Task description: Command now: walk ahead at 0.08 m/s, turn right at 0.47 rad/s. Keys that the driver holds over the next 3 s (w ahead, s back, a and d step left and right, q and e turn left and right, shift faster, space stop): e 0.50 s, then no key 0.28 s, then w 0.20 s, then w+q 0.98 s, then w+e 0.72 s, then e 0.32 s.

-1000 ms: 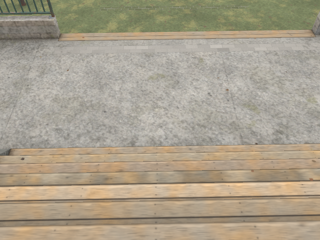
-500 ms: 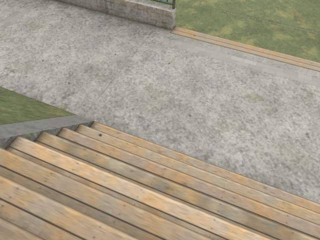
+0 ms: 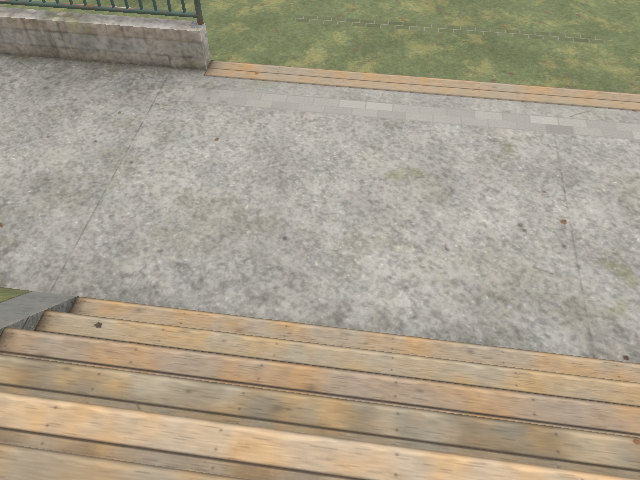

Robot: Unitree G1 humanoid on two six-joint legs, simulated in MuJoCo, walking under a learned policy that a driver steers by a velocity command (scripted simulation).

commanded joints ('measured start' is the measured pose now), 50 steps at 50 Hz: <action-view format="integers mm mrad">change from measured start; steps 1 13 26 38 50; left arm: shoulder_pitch -207 375 -77 -21 -177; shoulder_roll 2 289 217 87 119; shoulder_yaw -19 143 41 37 43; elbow -184 -34 -84 -91 -94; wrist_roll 0 59 -37 -20 -41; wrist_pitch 16 -82 -95 8 49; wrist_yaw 57 40 -5 82 17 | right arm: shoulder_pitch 319 -264 -166 160 177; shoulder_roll -119 -75 -120 -108 -189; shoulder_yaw -52 -86 -34 -55 -72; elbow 45 -375 -419 -218 -55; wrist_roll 52 118 52 15 168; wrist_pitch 12 -35 97 112 25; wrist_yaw -85 -75 -7 92 0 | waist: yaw -175 197 -33 -76 -78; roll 20 -43 -91 35 -36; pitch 21 -253 -81 -17 -50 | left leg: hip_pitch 471 -647 -214 546 118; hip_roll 480 -52 -46 302 186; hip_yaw -519 -310 -252 -736 -576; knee -334 335 307 -498 -561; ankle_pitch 747 -373 138 832 -60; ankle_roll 259 -158 -228 254 158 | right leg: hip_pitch -434 1126 244 -572 -60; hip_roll -100 -378 -133 141 -48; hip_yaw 79 542 243 360 -8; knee -321 -909 -887 -325 -258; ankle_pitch -101 1038 282 -14 266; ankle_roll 28 -549 -331 -4 -23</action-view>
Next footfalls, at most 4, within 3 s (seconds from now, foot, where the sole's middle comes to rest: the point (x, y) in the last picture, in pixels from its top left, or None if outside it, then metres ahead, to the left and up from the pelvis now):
0.22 right None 0.02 -0.18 -0.73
0.64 left None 0.04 0.03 -0.73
1.20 right None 0.00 -0.22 -0.73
1.82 left None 0.25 0.00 -0.93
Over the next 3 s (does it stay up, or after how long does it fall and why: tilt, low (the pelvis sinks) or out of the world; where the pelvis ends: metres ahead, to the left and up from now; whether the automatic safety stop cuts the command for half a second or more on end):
stays up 0.73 -0.11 -0.60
